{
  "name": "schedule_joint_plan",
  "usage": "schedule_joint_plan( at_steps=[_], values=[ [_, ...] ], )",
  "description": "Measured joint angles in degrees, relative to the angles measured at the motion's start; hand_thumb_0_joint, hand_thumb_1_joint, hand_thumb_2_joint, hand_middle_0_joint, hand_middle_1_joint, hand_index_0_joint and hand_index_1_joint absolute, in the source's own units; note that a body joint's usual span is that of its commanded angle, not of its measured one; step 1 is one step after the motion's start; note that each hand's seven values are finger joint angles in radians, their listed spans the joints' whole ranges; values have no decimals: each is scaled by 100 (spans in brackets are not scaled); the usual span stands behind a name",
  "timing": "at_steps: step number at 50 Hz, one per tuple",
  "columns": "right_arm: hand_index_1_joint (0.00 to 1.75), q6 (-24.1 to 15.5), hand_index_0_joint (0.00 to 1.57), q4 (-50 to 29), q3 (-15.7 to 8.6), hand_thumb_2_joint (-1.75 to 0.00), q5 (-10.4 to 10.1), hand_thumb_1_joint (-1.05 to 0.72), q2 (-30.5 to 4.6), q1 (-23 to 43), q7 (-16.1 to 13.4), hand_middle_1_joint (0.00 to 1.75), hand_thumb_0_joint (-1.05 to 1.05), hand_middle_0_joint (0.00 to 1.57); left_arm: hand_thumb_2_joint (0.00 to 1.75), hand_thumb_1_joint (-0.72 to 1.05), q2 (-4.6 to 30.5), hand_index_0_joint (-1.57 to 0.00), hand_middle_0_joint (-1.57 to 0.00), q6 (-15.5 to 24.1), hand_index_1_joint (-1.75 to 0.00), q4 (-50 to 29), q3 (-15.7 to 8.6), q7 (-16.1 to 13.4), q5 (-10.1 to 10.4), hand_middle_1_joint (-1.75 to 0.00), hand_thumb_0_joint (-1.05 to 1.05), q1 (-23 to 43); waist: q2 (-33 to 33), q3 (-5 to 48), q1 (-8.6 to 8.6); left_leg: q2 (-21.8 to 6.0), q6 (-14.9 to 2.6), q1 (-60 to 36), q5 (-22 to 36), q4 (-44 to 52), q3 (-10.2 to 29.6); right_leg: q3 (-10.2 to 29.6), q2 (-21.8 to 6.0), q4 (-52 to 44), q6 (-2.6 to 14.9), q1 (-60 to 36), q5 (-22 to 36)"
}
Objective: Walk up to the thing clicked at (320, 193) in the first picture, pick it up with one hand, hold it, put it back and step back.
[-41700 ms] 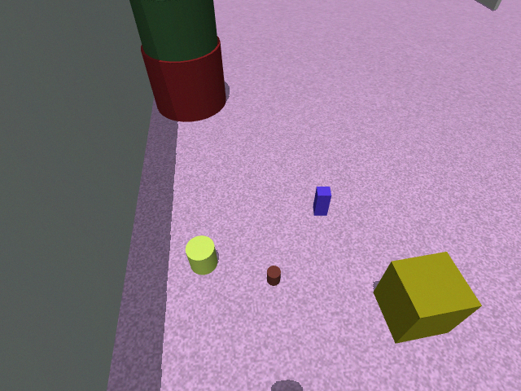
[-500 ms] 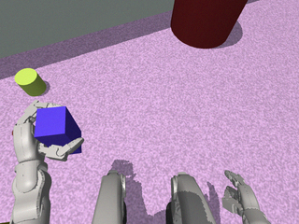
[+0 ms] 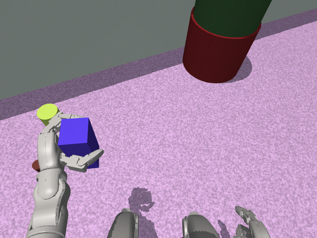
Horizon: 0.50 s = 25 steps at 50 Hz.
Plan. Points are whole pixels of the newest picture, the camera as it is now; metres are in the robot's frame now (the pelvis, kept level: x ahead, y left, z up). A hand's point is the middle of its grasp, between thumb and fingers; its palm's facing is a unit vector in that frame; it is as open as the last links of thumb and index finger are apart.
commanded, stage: hold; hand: left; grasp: from the side
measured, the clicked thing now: (82, 145) +0.34 +0.19 +0.01
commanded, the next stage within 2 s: crouch in 1.12 s
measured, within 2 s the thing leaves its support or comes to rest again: neither
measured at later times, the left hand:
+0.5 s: hand (85, 127) +0.35 +0.17 +0.08, palm faces +0.22 -0.97 -0.04, open 10.2 cm
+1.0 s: hand (90, 119) +0.36 +0.16 +0.10, palm faces +0.21 -0.98 -0.03, open 10.2 cm
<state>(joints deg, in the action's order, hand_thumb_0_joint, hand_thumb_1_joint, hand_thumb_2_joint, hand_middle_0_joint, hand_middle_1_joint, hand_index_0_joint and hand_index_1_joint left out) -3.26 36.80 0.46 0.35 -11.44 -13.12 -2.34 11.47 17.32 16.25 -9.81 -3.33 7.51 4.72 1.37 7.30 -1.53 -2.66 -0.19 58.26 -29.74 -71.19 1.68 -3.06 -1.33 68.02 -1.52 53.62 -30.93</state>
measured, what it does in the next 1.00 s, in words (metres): rises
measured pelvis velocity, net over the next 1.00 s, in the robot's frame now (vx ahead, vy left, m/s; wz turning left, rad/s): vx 0.02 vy -0.01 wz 0.01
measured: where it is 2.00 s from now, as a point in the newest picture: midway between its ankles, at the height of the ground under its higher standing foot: outside the picture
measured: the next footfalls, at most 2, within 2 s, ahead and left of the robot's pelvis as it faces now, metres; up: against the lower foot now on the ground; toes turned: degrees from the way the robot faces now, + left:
none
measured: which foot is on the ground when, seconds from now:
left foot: down 0.00-1.00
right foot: down 0.00-1.00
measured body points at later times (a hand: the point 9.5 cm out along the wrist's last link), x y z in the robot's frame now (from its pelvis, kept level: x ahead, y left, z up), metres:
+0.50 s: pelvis +0.01 -0.01 +0.04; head +0.07 +0.00 +0.49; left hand +0.33 +0.22 +0.09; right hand +0.15 -0.25 -0.07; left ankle +0.04 +0.11 -0.63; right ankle +0.02 -0.14 -0.63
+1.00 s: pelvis +0.02 -0.01 +0.06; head +0.07 -0.01 +0.50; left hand +0.34 +0.21 +0.11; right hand +0.14 -0.26 -0.06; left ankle +0.04 +0.11 -0.63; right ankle +0.02 -0.14 -0.63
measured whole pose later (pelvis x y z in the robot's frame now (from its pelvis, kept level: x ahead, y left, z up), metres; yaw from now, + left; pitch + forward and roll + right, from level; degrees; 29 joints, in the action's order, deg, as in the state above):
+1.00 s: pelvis +0.02 -0.01 +0.06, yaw +0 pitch +9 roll -1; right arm -0.4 39.4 -0.2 1.4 -11.9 -13.3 -2.4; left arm 8.7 19.5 24.6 -7.7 -5.4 6.3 8.6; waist 0.9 3.3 -1.5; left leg -2.7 0.9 37.4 -23.5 -52.3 0.4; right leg -2.5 -1.0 50.7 -0.6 34.1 -25.1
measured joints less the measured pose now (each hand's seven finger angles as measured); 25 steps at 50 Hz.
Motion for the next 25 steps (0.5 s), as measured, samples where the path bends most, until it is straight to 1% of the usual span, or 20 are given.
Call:
schedule_joint_plan(
  at_steps=[14,25],
  values=[
    [30,86,21,23,-17,-89,86,-91,7,2,-33,30,1,21,95,-43,-178,-75,-72,27,-112,279,152,-171,-134,-114,-2,135,-42,-166,6,0,38,-940,264,860,-41,5,12,-831,30,-906,263],
    [30,172,21,130,-41,-89,118,-90,-18,20,-48,30,1,21,95,-43,-200,-76,-72,88,-112,515,201,-206,-141,-113,-2,224,-54,-252,10,4,63,-1431,409,1299,-76,23,14,-1231,51,-1365,397]
  ],
)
